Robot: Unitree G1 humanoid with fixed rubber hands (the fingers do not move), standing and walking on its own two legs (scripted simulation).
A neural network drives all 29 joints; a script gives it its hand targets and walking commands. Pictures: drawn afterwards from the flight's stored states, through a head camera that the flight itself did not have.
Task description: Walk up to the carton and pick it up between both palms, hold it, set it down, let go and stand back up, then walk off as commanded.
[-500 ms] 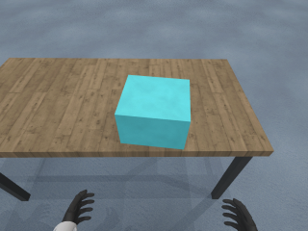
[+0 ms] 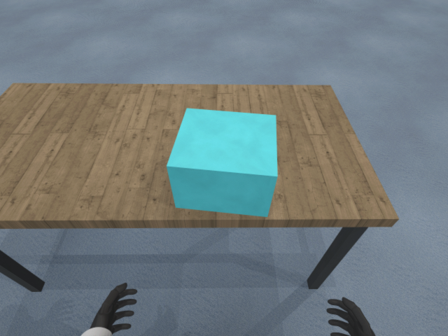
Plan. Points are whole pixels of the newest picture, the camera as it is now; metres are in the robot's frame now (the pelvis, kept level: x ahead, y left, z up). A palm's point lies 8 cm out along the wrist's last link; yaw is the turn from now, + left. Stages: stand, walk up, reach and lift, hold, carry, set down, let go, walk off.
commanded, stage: let go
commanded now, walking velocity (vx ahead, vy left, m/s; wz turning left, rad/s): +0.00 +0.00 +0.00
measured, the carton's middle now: (226, 161) +0.55 +0.01 -0.05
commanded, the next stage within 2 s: stand in 0.12 s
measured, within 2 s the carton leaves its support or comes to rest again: neither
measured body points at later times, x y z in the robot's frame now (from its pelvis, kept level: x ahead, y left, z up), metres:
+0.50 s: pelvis +0.02 -0.01 +0.00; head +0.02 -0.01 +0.45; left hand +0.18 +0.27 -0.08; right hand +0.15 -0.30 -0.09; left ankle -0.01 +0.11 -0.74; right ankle +0.03 -0.13 -0.74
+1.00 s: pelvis +0.02 +0.00 +0.00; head +0.02 -0.01 +0.45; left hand +0.17 +0.28 -0.10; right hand +0.15 -0.30 -0.09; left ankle -0.01 +0.11 -0.74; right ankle +0.03 -0.13 -0.74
